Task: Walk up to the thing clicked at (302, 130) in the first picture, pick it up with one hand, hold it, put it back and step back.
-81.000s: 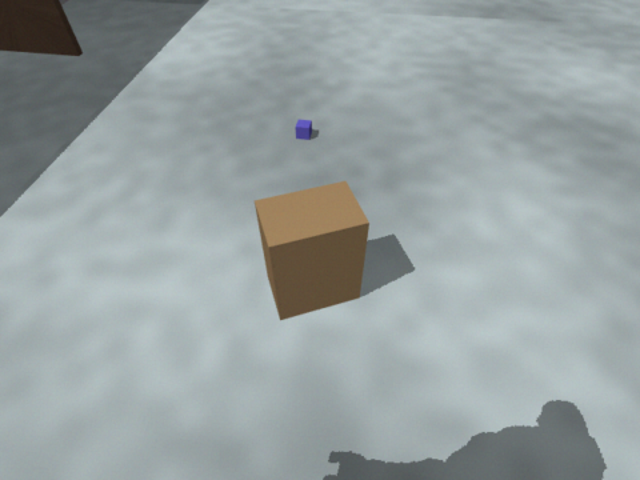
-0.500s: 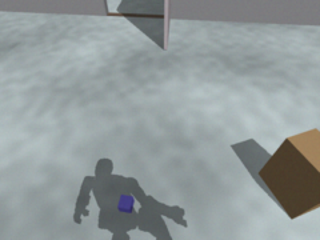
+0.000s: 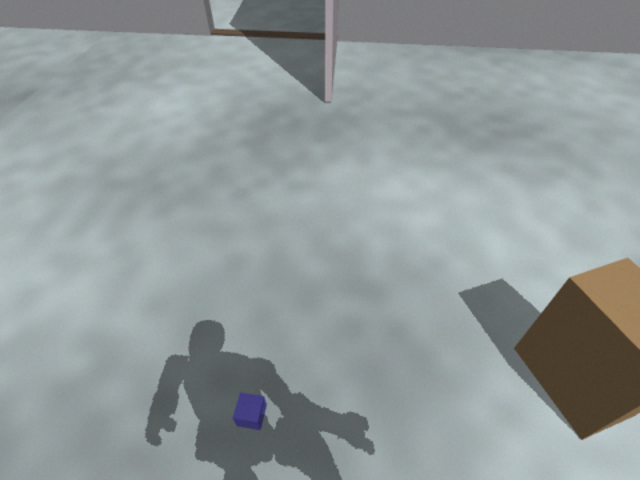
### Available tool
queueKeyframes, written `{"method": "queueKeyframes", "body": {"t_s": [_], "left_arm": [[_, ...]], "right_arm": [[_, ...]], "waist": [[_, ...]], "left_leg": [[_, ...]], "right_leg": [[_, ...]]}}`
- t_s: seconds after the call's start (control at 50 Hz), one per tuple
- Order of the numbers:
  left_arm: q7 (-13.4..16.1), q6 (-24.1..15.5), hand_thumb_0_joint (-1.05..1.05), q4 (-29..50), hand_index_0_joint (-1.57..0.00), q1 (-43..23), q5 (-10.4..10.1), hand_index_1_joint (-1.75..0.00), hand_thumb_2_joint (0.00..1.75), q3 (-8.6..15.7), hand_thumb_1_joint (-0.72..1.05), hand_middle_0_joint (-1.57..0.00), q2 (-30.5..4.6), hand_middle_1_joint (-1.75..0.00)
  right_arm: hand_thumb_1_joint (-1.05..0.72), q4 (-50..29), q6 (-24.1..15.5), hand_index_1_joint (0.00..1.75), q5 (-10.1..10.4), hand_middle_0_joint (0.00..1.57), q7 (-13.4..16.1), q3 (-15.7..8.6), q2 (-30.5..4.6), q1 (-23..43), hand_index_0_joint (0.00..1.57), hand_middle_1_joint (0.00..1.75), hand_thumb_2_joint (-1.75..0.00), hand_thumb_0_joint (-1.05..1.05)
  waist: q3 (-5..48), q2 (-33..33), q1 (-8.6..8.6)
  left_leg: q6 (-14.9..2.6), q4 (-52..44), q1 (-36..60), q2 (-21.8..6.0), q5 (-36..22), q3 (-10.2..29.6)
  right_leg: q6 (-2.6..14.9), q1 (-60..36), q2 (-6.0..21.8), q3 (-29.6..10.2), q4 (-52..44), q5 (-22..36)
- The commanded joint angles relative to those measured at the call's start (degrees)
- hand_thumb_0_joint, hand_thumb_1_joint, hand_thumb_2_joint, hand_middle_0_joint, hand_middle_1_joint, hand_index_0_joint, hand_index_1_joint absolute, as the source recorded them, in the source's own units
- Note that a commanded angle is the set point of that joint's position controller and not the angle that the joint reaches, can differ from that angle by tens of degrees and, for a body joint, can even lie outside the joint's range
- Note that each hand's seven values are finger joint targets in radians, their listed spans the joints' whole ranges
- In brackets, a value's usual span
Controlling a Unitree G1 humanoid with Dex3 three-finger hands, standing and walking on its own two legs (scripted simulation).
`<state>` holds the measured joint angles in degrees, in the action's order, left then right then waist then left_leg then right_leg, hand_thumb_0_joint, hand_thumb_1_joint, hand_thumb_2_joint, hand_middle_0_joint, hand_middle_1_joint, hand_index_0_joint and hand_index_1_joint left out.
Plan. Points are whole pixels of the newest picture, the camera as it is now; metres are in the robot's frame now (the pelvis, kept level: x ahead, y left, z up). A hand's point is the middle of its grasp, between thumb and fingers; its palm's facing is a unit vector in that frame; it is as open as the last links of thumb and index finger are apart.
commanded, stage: stand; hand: left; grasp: from above
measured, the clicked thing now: (250, 411) +0.45 +0.24 -0.74
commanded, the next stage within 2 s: step back in 0.64 s
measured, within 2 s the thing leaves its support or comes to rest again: neither
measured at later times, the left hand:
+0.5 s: hand out of the picture +0.06 +0.25 -0.16, palm faces +0.01 -0.94 -0.34, open 7.4 cm
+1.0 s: hand out of the picture +0.08 +0.31 -0.18, palm faces +0.00 -0.92 -0.38, open 7.4 cm
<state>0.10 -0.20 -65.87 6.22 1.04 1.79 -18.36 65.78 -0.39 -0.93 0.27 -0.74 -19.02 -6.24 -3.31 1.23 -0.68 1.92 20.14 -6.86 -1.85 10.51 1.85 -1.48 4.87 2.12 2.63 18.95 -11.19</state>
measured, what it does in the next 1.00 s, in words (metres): shifts its weight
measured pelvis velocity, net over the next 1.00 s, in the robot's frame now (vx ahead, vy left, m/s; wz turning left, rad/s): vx -0.06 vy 0.03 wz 0.00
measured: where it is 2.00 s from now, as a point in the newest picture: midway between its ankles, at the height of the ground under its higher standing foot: outside the picture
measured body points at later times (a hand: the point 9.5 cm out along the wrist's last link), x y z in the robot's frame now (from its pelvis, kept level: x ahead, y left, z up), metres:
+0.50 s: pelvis +0.00 +0.00 +0.00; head +0.00 -0.01 +0.45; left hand +0.06 +0.30 -0.13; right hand +0.07 -0.30 -0.14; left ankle +0.01 +0.14 -0.75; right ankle -0.01 -0.13 -0.75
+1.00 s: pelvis -0.06 +0.03 -0.03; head +0.00 +0.05 +0.42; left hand +0.08 +0.35 -0.15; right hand +0.01 -0.29 -0.14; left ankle -0.03 +0.14 -0.75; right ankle -0.04 -0.12 -0.71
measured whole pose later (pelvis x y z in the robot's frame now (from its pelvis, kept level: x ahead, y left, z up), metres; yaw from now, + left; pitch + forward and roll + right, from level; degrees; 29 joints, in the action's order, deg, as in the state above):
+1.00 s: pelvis -0.06 +0.03 -0.03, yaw +0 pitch -2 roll -1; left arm 1.5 3.5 -53.2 0.9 0.4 4.2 -23.5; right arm 55.7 1.8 -1.2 -1.2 -3.3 -21.8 -7.6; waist -10.3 -1.7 0.9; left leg -1.8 40.5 -19.6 1.2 19.0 1.5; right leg 1.0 24.9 -2.7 -7.2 53.4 -29.9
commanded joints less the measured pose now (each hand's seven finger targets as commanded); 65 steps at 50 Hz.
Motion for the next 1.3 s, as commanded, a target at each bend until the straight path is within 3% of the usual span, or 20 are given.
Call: {"method": "queueKeyframes", "body": {"t_s": [0.0, 0.56, 0.6, 0.62, 0.68, 0.76, 0.8, 0.82, 0.84, 0.86, 0.88, 0.9, 0.92, 0.94, 1.0, 1.08, 1.14, 1.22, 1.26, 1.28], "left_arm": [[1.10, -1.23, 0.00, 3.26, -0.20, -2.33, -0.13, -0.30, 0.90, 2.07, 0.90, -0.20, -12.11, -0.30], [0.68, -1.28, 0.00, 3.64, -0.20, -1.32, -0.20, -0.30, 0.90, 1.84, 0.90, -0.20, -12.76, -0.30], [0.62, -1.35, 0.00, 3.80, -0.20, -1.76, -0.24, -0.30, 0.90, 1.77, 0.90, -0.20, -12.89, -0.30], [0.86, -0.90, 0.00, 5.59, -0.20, -2.20, -1.46, -0.30, 0.90, 4.02, 0.90, -0.20, -16.97, -0.30], [1.24, -0.46, 0.00, 8.12, -0.20, -0.60, -1.62, -0.30, 0.90, 4.46, 0.90, -0.20, -16.35, -0.30], [1.16, 0.60, 0.00, 12.17, -0.20, -3.47, -1.01, -0.30, 0.90, 4.96, 0.90, -0.20, -17.51, -0.30], [1.22, 1.07, 0.00, 14.59, -0.20, -6.81, -0.34, -0.30, 0.90, 5.25, 0.90, -0.20, -18.78, -0.30], [1.24, 1.24, 0.00, 15.87, -0.20, -8.69, 0.09, -0.30, 0.90, 5.30, 0.90, -0.20, -19.09, -0.30], [1.28, 1.33, 0.00, 16.87, -0.20, -10.11, 0.29, -0.30, 0.90, 5.18, 0.90, -0.20, -18.93, -0.30], [1.29, 1.57, 0.00, 17.25, -0.20, -10.25, 0.17, -0.30, 0.90, 4.79, 0.90, -0.20, -17.87, -0.30], [1.35, 1.98, 0.00, 17.54, -0.20, -8.38, -0.26, -0.30, 0.90, 4.36, 0.90, -0.20, -15.64, -0.30], [1.66, 2.53, 0.00, 17.62, -0.20, -6.54, -0.97, -0.30, 0.90, 3.89, 0.90, -0.20, -12.47, -0.30], [2.28, 2.88, 0.00, 17.68, -0.20, -4.52, -0.65, -0.30, 0.90, 4.29, 0.90, -0.20, -12.82, -0.30], [2.64, 3.13, 0.00, 17.01, -0.20, -3.70, -0.64, -0.30, 0.90, 4.09, 0.90, -0.20, -13.00, -0.30], [2.54, 3.17, 0.00, 15.50, -0.20, 1.10, -1.22, -0.30, 0.90, 4.22, 0.90, -0.20, -14.16, -0.30], [1.96, 2.68, 0.00, 18.02, -0.20, 0.85, -0.19, -0.30, 0.90, 4.81, 0.90, -0.20, -14.36, -0.30], [1.47, 2.29, 0.00, 19.42, -0.20, 0.26, -0.36, -0.30, 0.90, 5.11, 0.90, -0.20, -13.90, -0.30], [0.70, 1.87, 0.00, 18.03, -0.20, 5.06, -0.14, -0.30, 0.90, 5.74, 0.90, -0.20, -13.51, -0.30], [0.43, 1.63, 0.00, 15.76, -0.20, 11.38, 0.19, -0.30, 0.90, 5.97, 0.90, -0.20, -12.88, -0.30], [0.63, 1.24, 0.00, 15.67, -0.20, 12.59, 0.93, -0.30, 0.90, 6.33, 0.90, -0.20, -14.09, -0.30]], "right_arm": [[-0.90, -3.64, -1.14, 0.30, 0.01, 0.20, 0.79, -1.85, -11.32, 2.17, 0.20, 0.30, -0.90, 0.00], [-0.90, -4.10, -1.01, 0.30, 0.01, 0.20, 0.51, -1.69, -12.04, 2.25, 0.20, 0.30, -0.90, 0.00], [-0.90, -3.96, -1.03, 0.30, 0.07, 0.20, 0.49, -1.57, -11.89, 1.33, 0.20, 0.30, -0.90, 0.00], [-0.90, -5.35, -0.01, 0.30, 0.73, 0.20, 0.03, -2.82, -15.42, 3.27, 0.20, 0.30, -0.90, 0.00], [-0.90, -7.66, 0.72, 0.30, 1.64, 0.20, -0.24, -3.18, -14.32, 1.67, 0.20, 0.30, -0.90, 0.00], [-0.90, -9.73, 2.05, 0.30, 1.21, 0.20, -0.44, -3.90, -13.60, 0.00, 0.20, 0.30, -0.90, 0.00], [-0.90, -10.51, 2.89, 0.30, 0.89, 0.20, -0.87, -4.32, -12.97, -2.45, 0.20, 0.30, -0.90, 0.00], [-0.90, -10.84, 3.14, 0.30, 0.78, 0.20, -1.16, -4.63, -12.88, -4.64, 0.20, 0.30, -0.90, 0.00], [-0.90, -10.97, 3.10, 0.30, 0.90, 0.20, -1.34, -4.90, -13.26, -6.76, 0.20, 0.30, -0.90, 0.00], [-0.90, -10.99, 2.75, 0.30, 0.81, 0.20, -1.33, -5.10, -13.69, -7.39, 0.20, 0.30, -0.90, 0.00], [-0.90, -11.79, 2.26, 0.30, 0.26, 0.20, -1.15, -5.51, -15.91, -6.59, 0.20, 0.30, -0.90, 0.00], [-0.90, -12.67, 1.55, 0.30, -0.51, 0.20, -0.86, -6.30, -19.83, -4.77, 0.20, 0.30, -0.90, 0.00], [-0.90, -13.52, 0.94, 0.30, -0.87, 0.20, -0.52, -6.78, -22.34, -4.44, 0.20, 0.30, -0.90, 0.00], [-0.90, -14.29, 0.81, 0.30, -0.97, 0.20, -0.18, -7.00, -22.25, -3.41, 0.20, 0.30, -0.90, 0.00], [-0.90, -17.45, 0.63, 0.30, -1.19, 0.20, 1.06, -6.00, -17.26, 2.30, 0.20, 0.30, -0.90, 0.00], [-0.90, -18.59, 0.52, 0.30, -0.86, 0.20, 1.77, -6.22, -15.79, -2.63, 0.20, 0.30, -0.90, 0.00], [-0.90, -19.28, 0.67, 0.30, -0.85, 0.20, 1.79, -6.30, -16.77, -4.08, 0.20, 0.30, -0.90, 0.00], [-0.90, -20.87, 1.43, 0.30, -0.83, 0.20, 1.34, -6.19, -18.02, -1.81, 0.20, 0.30, -0.90, 0.00], [-0.90, -21.23, 2.08, 0.30, -0.25, 0.20, 1.11, -6.15, -18.62, 0.41, 0.20, 0.30, -0.90, 0.00], [-0.90, -20.96, 2.34, 0.30, 0.20, 0.20, 0.92, -5.48, -16.56, -0.14, 0.20, 0.30, -0.90, 0.00]], "waist": [[4.51, -1.28, 0.37], [3.01, -1.03, 0.18], [3.40, -1.45, 0.69], [-2.01, -1.61, 0.76], [4.92, -1.98, 1.13], [7.24, -6.80, 1.71], [6.06, -11.66, 2.63], [5.76, -12.72, 3.77], [5.47, -12.98, 4.65], [4.80, -11.11, 4.66], [3.57, -1.60, 4.04], [1.61, 10.08, 2.76], [4.05, 9.02, 2.32], [6.48, 9.13, 2.51], [6.47, 8.00, -1.00], [7.29, 4.82, 1.60], [6.23, 5.74, 2.86], [8.44, 8.49, 1.79], [9.05, 7.95, -1.28], [8.33, 4.28, -1.58]], "left_leg": [[-2.80, -2.84, 0.42, -5.08, -9.93, 3.39], [-2.76, -3.76, -0.25, -5.41, -6.04, 3.72], [-2.68, -3.82, -0.55, -5.26, -6.32, 3.54], [-4.08, 2.47, -5.06, -4.11, -15.69, 4.09], [-5.21, 8.04, -3.67, -3.73, -19.59, 2.66], [-4.80, 18.32, -4.32, 0.61, -7.46, -0.26], [-4.71, 26.64, -4.12, 3.51, 9.49, -0.74], [-5.16, 28.09, -3.67, 3.35, 13.32, -0.14], [-5.58, 26.71, -3.28, 2.28, 11.99, 0.96], [-5.98, 21.82, -4.33, 0.91, 4.38, 1.57], [-7.68, 9.58, -8.16, -5.64, -9.32, 9.34], [-9.91, 0.45, -7.41, -13.70, -22.25, 22.46], [-13.37, 1.89, -5.86, -16.49, -30.20, 25.18], [-14.34, 1.83, -4.76, -17.26, -29.91, 26.14], [-13.98, 5.62, -3.35, -12.68, -25.08, 15.33], [-17.17, 7.61, 3.69, -13.96, -26.90, 14.83], [-17.61, 7.70, 2.82, -14.08, -24.68, 13.28], [-14.69, 8.35, -2.30, -12.66, -13.95, 11.81], [-11.36, 10.31, -9.34, -10.88, -7.09, 9.50], [-8.16, 13.36, -15.16, -8.55, -0.04, 8.27]], "right_leg": [[1.89, -1.01, 5.73, -4.39, -2.85, 8.64], [2.07, 0.45, 5.44, -4.63, -3.48, 4.36], [2.13, 0.07, 5.68, -5.03, -3.59, 5.11], [2.67, 4.12, 5.18, -5.83, 1.38, 16.17], [4.92, 2.48, 5.75, -5.48, 5.27, 20.10], [10.16, 8.49, 11.55, -11.20, 4.21, 16.10], [13.57, 14.85, 16.20, -14.26, 3.04, 13.19], [14.01, 17.41, 16.89, -13.96, 3.84, 10.70], [13.00, 18.55, 15.97, -12.75, 6.81, 10.13], [10.85, 17.91, 12.88, -10.44, 11.27, 8.32], [6.58, 16.54, 5.04, -5.83, 21.70, 1.50], [3.74, 21.73, -6.16, -4.05, 32.16, -15.52], [3.63, 21.84, -7.81, -11.28, 40.35, -25.81], [3.87, 22.34, -8.87, -14.38, 45.26, -26.80], [3.43, 23.86, -7.51, -14.50, 51.86, -19.02], [0.79, 25.25, -6.31, -12.24, 48.56, -19.88], [0.19, 22.54, -5.41, -9.79, 39.81, -20.17], [1.35, 12.64, -3.49, -4.92, 22.84, -15.65], [3.24, 3.47, -3.64, -2.41, 9.77, -5.39], [4.34, 0.43, -1.22, -7.11, 6.04, -4.55]]}}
